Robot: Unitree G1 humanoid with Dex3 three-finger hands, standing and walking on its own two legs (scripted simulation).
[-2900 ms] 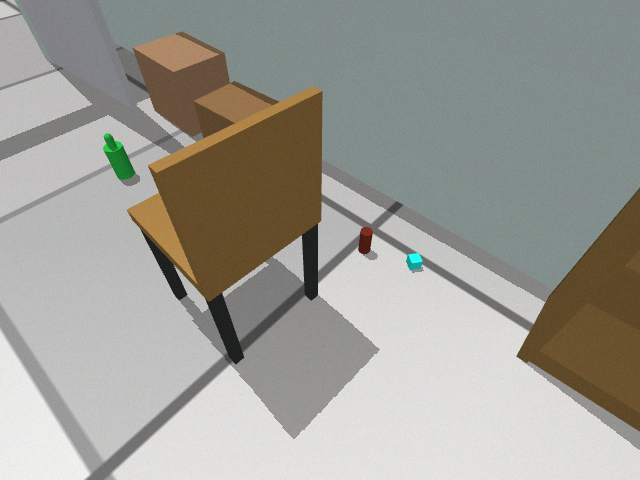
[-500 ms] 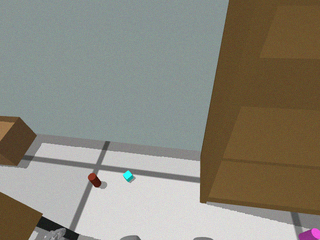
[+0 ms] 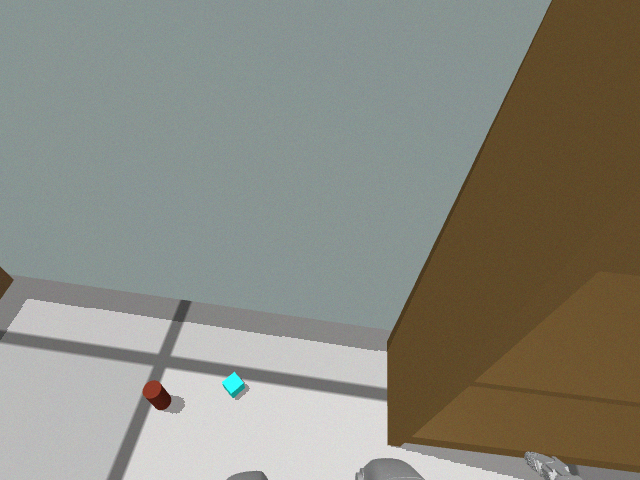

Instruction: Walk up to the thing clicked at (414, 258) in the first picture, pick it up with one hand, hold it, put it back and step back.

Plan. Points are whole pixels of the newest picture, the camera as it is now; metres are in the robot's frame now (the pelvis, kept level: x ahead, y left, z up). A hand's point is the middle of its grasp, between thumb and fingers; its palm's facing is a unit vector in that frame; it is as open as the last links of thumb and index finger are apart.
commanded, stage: walk up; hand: left
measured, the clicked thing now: (233, 385) +0.46 +0.23 -0.74
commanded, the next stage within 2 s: stand in 1.38 s
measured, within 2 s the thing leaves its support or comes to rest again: neither
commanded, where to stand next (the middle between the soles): +0.10 +0.00 m, yaw +1 degrees
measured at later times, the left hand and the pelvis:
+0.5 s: hand out of the picture +0.14 +0.23 -0.14, palm faces -0.06 -0.93 -0.36, open 7.3 cm; pelvis +0.03 -0.01 +0.00, yaw -1 degrees
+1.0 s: hand out of the picture +0.13 +0.24 -0.14, palm faces -0.02 -0.94 -0.33, open 7.3 cm; pelvis +0.05 -0.01 +0.02, yaw +0 degrees
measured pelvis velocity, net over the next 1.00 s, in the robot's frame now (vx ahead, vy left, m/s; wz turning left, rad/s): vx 0.05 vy -0.01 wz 0.00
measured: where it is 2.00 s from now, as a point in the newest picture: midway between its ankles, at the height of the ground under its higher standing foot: outside the picture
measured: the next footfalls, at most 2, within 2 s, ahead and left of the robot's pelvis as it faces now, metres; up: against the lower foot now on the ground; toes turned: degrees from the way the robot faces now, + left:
right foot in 0.24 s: +0.12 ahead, -0.13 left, +0.00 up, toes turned -2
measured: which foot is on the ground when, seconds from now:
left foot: down 0.00-1.00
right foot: up 0.00-0.22, down 0.24-1.00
